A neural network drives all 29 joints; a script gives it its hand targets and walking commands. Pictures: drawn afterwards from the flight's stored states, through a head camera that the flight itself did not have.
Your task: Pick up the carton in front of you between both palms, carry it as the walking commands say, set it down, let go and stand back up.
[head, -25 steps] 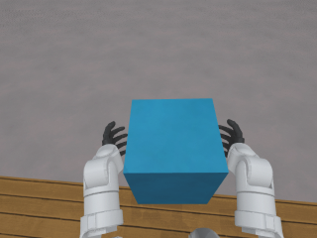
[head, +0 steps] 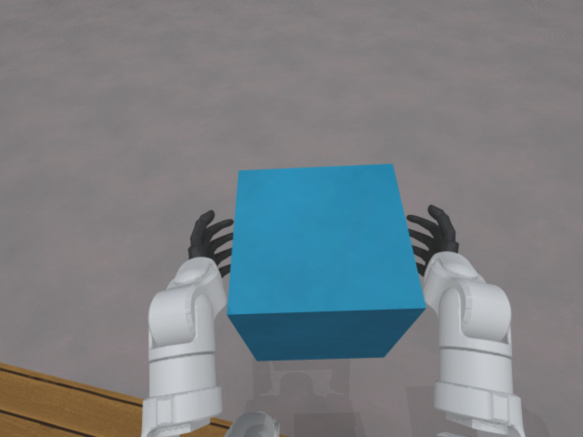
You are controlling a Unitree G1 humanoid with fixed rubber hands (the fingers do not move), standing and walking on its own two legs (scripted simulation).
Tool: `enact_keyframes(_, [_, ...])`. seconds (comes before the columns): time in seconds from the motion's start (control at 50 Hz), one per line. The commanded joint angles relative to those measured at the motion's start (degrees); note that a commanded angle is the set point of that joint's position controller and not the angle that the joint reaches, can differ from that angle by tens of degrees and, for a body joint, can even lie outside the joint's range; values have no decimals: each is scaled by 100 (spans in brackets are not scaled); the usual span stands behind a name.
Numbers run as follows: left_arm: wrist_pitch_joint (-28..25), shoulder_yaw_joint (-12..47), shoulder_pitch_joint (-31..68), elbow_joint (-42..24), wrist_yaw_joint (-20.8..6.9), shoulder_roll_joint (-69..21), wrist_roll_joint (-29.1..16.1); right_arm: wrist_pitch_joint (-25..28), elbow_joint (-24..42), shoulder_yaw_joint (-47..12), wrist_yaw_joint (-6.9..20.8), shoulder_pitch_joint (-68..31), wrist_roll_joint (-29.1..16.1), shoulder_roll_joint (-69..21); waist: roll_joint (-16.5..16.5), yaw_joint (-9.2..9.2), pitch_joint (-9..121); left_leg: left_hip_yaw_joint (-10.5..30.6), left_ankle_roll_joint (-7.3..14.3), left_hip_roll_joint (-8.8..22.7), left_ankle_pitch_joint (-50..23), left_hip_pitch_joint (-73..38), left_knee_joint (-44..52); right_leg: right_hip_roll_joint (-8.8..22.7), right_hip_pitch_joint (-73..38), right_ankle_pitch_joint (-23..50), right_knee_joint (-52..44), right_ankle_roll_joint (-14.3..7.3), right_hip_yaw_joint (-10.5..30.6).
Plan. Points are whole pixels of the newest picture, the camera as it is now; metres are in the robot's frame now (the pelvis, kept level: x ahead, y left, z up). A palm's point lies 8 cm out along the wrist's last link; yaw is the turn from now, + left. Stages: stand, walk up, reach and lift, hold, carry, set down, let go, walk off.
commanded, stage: carry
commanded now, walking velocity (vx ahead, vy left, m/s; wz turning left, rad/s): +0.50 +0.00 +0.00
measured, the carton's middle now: (317, 272) +0.35 +0.01 +0.01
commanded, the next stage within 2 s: none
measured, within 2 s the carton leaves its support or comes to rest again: neither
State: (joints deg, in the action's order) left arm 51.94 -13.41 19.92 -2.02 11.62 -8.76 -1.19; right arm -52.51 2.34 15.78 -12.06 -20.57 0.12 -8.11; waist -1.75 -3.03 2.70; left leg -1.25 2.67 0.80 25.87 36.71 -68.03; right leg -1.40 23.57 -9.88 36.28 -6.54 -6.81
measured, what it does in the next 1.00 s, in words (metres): walks ahead: left foot, then right foot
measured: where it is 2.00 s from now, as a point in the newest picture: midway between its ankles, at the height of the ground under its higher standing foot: (331, 193)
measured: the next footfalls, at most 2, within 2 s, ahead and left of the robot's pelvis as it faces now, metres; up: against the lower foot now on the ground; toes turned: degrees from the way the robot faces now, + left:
left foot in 0.28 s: +0.37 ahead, +0.08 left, -0.03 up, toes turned +5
right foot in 0.74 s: +0.62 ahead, -0.13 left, -0.03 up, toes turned -7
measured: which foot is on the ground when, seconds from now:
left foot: up 0.00-0.26, down 0.28-0.76, up 0.78-1.00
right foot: down 0.00-0.30, up 0.32-0.72, down 0.74-1.00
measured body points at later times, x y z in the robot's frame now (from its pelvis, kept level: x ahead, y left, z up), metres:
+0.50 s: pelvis +0.31 +0.02 -0.03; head +0.35 +0.02 +0.42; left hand +0.65 +0.15 +0.02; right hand +0.63 -0.16 +0.03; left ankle +0.33 +0.08 -0.76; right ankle +0.30 -0.11 -0.68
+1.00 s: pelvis +0.61 -0.06 -0.01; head +0.63 -0.08 +0.44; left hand +0.92 +0.10 +0.07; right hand +0.94 -0.21 +0.06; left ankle +0.64 +0.09 -0.69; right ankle +0.58 -0.12 -0.76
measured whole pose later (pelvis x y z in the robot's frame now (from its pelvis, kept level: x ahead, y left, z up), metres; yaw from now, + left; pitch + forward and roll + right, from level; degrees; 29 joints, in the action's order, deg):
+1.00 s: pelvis +0.61 -0.06 -0.01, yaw +1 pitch +6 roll +3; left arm 54.1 -13.3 16.9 -5.9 9.2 -9.2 0.6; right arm -54.6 6.1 13.9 -10.0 -17.4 2.0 -9.6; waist -0.5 -1.3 4.3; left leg -4.6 -0.5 3.7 13.9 35.4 -52.5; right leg 0.7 13.1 -12.3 19.2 -4.5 -7.8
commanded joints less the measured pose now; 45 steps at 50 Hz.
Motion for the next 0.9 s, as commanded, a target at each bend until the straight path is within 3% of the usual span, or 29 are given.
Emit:
enact_keyframes(0.0, [-263, 3644, 3385, -673, -149, -4039, -918, 249, 340, -3240, 24, -2955, -243, -3794, -578, -22, 2056, -159, -2, 187, -1812, 700, 1362, 1318, -2503, 3191, -1261, -243, 1450])
enact_keyframes(0.06, [-229, 3548, 3161, -539, -132, -3947, -826, 211, 510, -3377, 50, -3152, -340, -3759, -534, -192, 1738, -490, 39, 18, -2621, 591, 2394, 940, -2694, 3897, -1154, -47, 1070])
enact_keyframes(0.12, [-138, 3465, 2976, -435, -69, -3788, -732, 109, 480, -3332, 43, -3000, -342, -3554, -450, -341, 1520, -805, 99, -233, -3230, 276, 3523, 716, -3068, 3878, -912, 33, 834])
enact_keyframes(0.16, [-72, 3393, 2834, -315, -17, -3692, -620, 9, 249, -3190, 21, -2647, -205, -3428, -501, -177, 1588, -1050, 185, -521, -3475, -686, 4191, 649, -2894, 4291, -438, 102, 617])
enact_keyframes(0.18, [-39, 3362, 2786, -254, 2, -3670, -551, -39, 124, -3097, 18, -2492, -136, -3380, -548, 16, 1715, -1090, 197, -600, -3546, -1281, 4445, 654, -2785, 4442, 59, 165, 538])
enact_keyframes(0.2, [-1, 3319, 2799, -183, 23, -3647, -500, -74, 16, -2998, 22, -2350, -78, -3362, -380, 329, 1941, -957, 281, -460, -3749, -2245, 4697, 579, -2365, 4016, 909, 270, 402])
enact_keyframes(0.22, [35, 3242, 2803, -103, 51, -3597, -439, -102, -89, -2898, 25, -2251, -41, -3307, 71, 629, 2277, -402, 496, 202, -4627, -3717, 4353, 455, -1248, 2701, 1965, 464, 288])
enact_keyframes(0.24, [71, 3172, 2875, -90, 72, -3652, -421, -89, -167, -2865, 1, -2255, -58, -3247, 1263, 697, 2643, 1305, 1263, 1713, -7459, -5409, 3465, -88, 728, -1312, 3450, 712, 331])
enact_keyframes(0.26, [101, 3146, 2831, -90, 88, -3682, -386, -66, -196, -2879, -24, -2289, -76, -3296, 1662, 849, 3265, 2702, 1860, 2239, -6821, -6336, 3373, -414, 2067, -2677, 4755, 739, 649])
enact_keyframes(0.28, [99, 3148, 2952, -142, 117, -3815, -361, -41, -234, -3030, -18, -2392, -181, -3529, 1438, 855, 3334, 3263, 1918, 2219, -4982, -6161, 3630, -128, 2532, -2519, 5112, 484, 1000])
enact_keyframes(0.3, [40, 3123, 3129, -326, 98, -4154, -387, 6, -56, -3205, 51, -2765, -418, -3926, 848, 794, 3106, 2986, 1650, 1945, -3567, -5737, 4018, 82, 2701, -2355, 4748, 345, 1114])
enact_keyframes(0.32, [-45, 3175, 3418, -456, 40, -4388, -498, 83, 244, -3422, 139, -3166, -594, -4202, 467, 743, 2840, 2611, 1485, 1812, -3036, -5271, 4195, 261, 2485, -1930, 4123, 421, 933])
enact_keyframes(0.36, [-230, 3124, 3576, -440, -20, -4624, -534, 266, 791, -3829, 326, -3900, -1050, -4695, 128, 629, 2537, 1998, 1271, 1607, -2602, -3964, 4660, 423, 1763, -1447, 3342, 535, 892])
enact_keyframes(0.38, [-278, 3120, 3511, -380, -23, -4634, -481, 317, 854, -3924, 371, -3986, -1129, -4677, 246, 544, 2461, 1814, 1291, 1597, -2570, -3696, 4696, 390, 1644, -1558, 2960, 499, 689])
enact_keyframes(0.44, [-364, 3221, 3221, -358, -16, -4412, -213, 383, 644, -3981, 406, -3532, -1058, -4455, 655, 627, 2241, 1365, 1343, 1415, -2771, -3767, 4701, 453, 1797, -917, 2235, 522, 539])
enact_keyframes(0.54, [-314, 3363, 3164, -713, -11, -3978, -316, 331, 742, -3850, 280, -3173, -874, -4006, 986, 673, 1999, 405, 818, 1125, -3638, -3476, 4754, 336, 884, 483, 330, 542, 71])
enact_keyframes(0.6, [-151, 3341, 3144, -769, 25, -3717, -386, 184, 803, -3754, 196, -3034, -826, -3726, 996, 676, 1807, 227, 591, 1051, -3799, -3591, 4622, 133, 413, 701, -454, 439, -241])
enact_keyframes(0.64, [-10, 3185, 2779, -486, 76, -3489, -317, 49, 599, -3610, 101, -2708, -637, -3473, 744, 475, 1941, -158, 335, 850, -4708, -3475, 3681, -47, -577, 662, -1060, 325, -499])
enact_keyframes(0.66, [60, 3090, 2580, -282, 99, -3384, -234, -22, 446, -3520, 48, -2529, -510, -3329, 571, 279, 2274, -323, 109, 700, -4423, -3033, 2885, 141, -1626, 582, -1102, 205, -237])
enact_keyframes(0.68, [118, 2948, 2380, -103, 125, -3213, -140, -106, 388, -3414, 6, -2572, -409, -3193, -383, 63, 2628, -424, -177, 382, -2836, -1770, 1474, 1269, -2952, 1070, -1012, -128, 1412])
enact_keyframes(0.7, [165, 2869, 2359, -18, 147, -3148, -103, -163, 338, -3372, -10, -2533, -357, -3303, -1561, 104, 2789, -249, -258, -296, 43, -192, 413, 2288, -3995, 2048, -1255, -714, 3190])
enact_keyframes(0.72, [193, 2862, 2269, 31, 151, -3315, -120, -201, 336, -3371, -16, -2643, -403, -3342, -1515, 92, 2768, -36, -199, -284, 543, 636, -234, 2368, -4274, 1993, -1453, -921, 3556])
enact_keyframes(0.74, [213, 2912, 2448, -32, 123, -3530, -211, -224, 303, -3337, 2, -2807, -448, -3467, -901, 92, 2570, 75, -164, -73, 418, 1006, -529, 2360, -4126, 1889, -1507, -853, 3470])
enact_keyframes(0.78, [159, 3236, 3121, -461, -39, -4153, -574, -172, 401, -3340, 107, -3039, -605, -4014, -65, 159, 2257, 189, -186, 368, -180, 563, 80, 2137, -3113, 1642, -1662, -450, 2553])
enact_keyframes(0.82, [92, 3532, 3546, -795, -190, -4571, -850, -99, 437, -3386, 183, -3091, -594, -4432, -86, 236, 2120, -31, -266, 390, -641, 207, 742, 1940, -2639, 1324, -2021, -289, 1929])
enact_keyframes(0.88, [104, 3670, 2890, -980, -280, -4567, -839, -103, 514, -3552, 227, -2367, -449, -4514, -493, 192, 2016, -269, -326, 387, -1302, 305, 1513, 1752, -2882, 1530, -2296, -176, 1463])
